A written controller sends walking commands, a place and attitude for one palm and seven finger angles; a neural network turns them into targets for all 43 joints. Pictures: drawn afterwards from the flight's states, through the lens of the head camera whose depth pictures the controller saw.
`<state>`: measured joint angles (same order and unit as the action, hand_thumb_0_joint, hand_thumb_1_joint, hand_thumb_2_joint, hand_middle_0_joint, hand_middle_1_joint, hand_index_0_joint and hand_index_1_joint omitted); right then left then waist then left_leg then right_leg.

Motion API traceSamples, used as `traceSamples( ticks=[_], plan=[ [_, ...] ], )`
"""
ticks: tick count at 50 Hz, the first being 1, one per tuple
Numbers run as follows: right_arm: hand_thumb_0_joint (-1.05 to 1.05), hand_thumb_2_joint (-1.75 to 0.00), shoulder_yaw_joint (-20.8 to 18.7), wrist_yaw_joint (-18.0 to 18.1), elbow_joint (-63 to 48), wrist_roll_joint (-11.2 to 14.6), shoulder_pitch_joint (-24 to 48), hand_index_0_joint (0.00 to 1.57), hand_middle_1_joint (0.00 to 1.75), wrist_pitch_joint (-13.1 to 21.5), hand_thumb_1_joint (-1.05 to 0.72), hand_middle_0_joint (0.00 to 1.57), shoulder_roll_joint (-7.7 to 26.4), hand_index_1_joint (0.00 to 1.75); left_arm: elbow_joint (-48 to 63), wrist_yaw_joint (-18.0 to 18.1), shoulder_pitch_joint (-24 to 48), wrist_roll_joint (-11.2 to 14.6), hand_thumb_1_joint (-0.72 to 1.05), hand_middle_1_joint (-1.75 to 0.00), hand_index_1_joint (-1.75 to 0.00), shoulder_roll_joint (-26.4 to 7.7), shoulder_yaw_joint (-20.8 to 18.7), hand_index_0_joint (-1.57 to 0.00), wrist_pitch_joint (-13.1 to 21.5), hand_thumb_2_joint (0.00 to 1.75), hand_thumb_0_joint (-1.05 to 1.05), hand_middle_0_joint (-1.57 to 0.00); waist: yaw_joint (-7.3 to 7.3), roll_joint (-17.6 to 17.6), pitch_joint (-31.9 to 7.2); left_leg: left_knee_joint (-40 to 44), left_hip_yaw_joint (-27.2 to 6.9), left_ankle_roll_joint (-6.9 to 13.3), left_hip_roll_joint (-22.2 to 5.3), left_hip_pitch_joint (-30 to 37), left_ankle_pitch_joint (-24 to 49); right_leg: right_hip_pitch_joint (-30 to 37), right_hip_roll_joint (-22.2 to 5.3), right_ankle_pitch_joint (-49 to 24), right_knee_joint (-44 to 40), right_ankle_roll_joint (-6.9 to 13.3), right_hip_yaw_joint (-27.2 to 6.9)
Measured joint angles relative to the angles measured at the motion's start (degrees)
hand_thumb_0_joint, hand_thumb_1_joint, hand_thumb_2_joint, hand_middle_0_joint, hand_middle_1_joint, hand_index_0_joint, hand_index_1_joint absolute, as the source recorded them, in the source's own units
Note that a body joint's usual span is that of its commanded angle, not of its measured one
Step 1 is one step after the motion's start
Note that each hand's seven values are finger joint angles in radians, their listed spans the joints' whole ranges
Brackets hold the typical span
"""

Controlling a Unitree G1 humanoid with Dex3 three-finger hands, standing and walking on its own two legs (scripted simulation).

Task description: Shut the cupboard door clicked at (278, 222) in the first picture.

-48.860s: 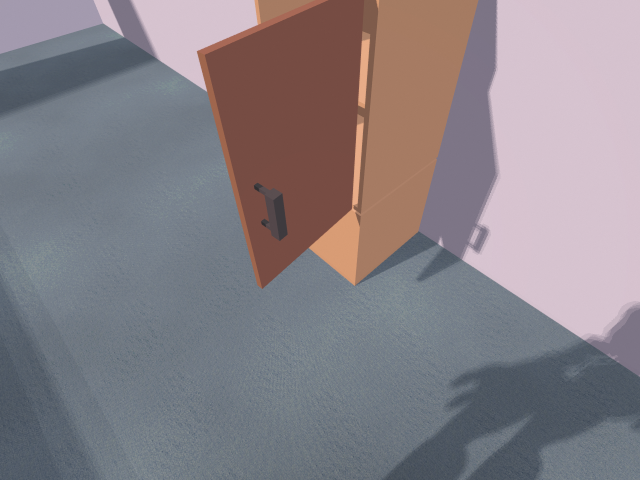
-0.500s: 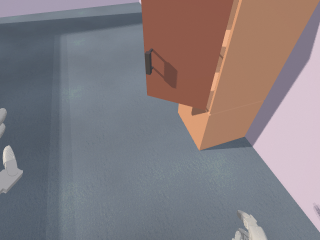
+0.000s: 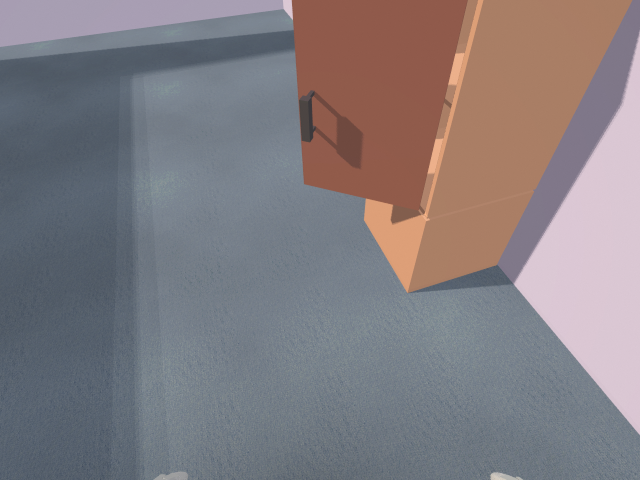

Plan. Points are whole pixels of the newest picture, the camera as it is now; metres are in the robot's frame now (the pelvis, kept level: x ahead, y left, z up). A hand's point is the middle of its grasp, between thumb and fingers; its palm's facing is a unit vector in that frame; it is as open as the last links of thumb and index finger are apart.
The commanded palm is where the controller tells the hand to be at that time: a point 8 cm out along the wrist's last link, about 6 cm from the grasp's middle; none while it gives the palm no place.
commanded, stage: let the arm hang, fingers relaxed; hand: left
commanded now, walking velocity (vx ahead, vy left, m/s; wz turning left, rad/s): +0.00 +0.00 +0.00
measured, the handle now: (309, 115) +0.99 +0.06 -0.07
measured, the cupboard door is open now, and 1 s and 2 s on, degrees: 50 50 50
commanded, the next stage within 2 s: look to check the result in 0.84 s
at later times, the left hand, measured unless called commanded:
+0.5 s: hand out of the picture -0.07 +0.18 -0.16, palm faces +0.02 -0.98 -0.19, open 7.3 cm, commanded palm none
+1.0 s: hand out of the picture -0.02 +0.19 -0.16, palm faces +0.00 -0.98 -0.20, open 7.3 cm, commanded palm none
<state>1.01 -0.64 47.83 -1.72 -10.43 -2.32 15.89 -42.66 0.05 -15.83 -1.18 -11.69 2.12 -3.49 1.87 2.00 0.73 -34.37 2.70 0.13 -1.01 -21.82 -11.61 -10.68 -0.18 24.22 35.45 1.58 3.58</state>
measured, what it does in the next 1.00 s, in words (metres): stands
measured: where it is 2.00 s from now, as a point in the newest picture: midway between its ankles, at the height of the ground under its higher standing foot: outside the picture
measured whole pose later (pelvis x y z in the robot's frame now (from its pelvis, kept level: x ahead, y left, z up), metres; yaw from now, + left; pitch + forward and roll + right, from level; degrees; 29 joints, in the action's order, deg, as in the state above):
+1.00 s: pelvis +0.00 +0.01 +0.02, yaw -1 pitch -2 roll +0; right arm -0.3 1.3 65.0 -1.0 -16.8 -1.3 8.7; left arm -64.9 1.5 -18.3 -0.8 -8.8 -0.4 -0.1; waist 0.6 0.6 2.4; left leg -23.6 4.2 1.3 -0.7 -15.0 -6.8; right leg -4.5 -0.2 17.8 24.2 0.4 2.1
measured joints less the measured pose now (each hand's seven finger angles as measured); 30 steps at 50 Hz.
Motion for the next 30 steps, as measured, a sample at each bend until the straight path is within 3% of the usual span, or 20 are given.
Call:
traceSamples(
  ticks=[2,4,10,18,30],
  plan=[
    [0.01,-0.90,0.18,0.19,3.11,-0.04,-1.64,0.20,0.30,-0.23,-0.90,0.20,-1.78,0.29,-6.00,1.05,-1.23,0.30,0.94,-0.30,-0.30,1.57,-0.76,-0.21,0.03,0.89,0.00,-0.21,-0.39,-1.88,1.36,0.51,-0.29,0.13,-0.13,0.92,0.68,1.22,0.24,-0.33,-0.99,-0.02,0.24],
    [0.01,-0.90,0.51,0.42,6.33,0.08,-3.37,0.20,0.30,-0.49,-0.90,0.20,-3.42,0.29,-10.54,1.31,-2.26,0.42,0.98,-0.30,-0.30,1.03,-1.64,-0.21,0.20,0.89,0.00,-0.21,-1.21,-3.12,2.27,1.71,-0.73,0.11,-0.38,1.75,0.56,2.54,0.67,-1.55,-3.30,-0.11,0.62],
    [0.01,-0.90,0.14,1.48,13.36,0.56,-6.38,0.20,0.30,-0.68,-0.90,0.20,-6.07,0.29,-19.59,0.90,-6.13,0.61,0.96,-0.30,-0.30,0.69,-2.13,-0.21,1.29,0.89,0.00,-0.21,-2.67,-2.93,3.63,6.31,-0.82,0.38,-0.68,3.55,2.99,4.98,1.28,-5.34,-9.72,-0.17,0.64],
    [0.01,-0.90,-0.62,2.11,16.70,0.97,-6.70,0.20,0.30,0.17,-0.90,0.20,-7.15,0.29,-24.70,1.30,-8.30,0.57,0.92,-0.30,-0.30,2.19,-2.03,-0.20,2.16,0.90,0.00,-0.20,-2.35,-1.37,3.00,9.20,0.50,1.12,-0.16,5.69,4.38,6.30,0.60,-6.76,-11.73,-0.94,-0.52],
    [0.01,-0.90,-1.19,2.09,16.92,0.62,-5.74,0.20,0.30,0.56,-0.92,0.20,-7.46,0.29,-22.66,1.68,-3.97,0.24,0.91,-0.29,-0.30,4.17,-2.02,-0.20,3.26,0.90,0.00,-0.20,-1.77,-1.14,-0.01,10.48,1.50,1.61,0.62,6.64,5.10,5.86,-0.37,-6.41,-10.51,-1.49,-1.36]
  ],
)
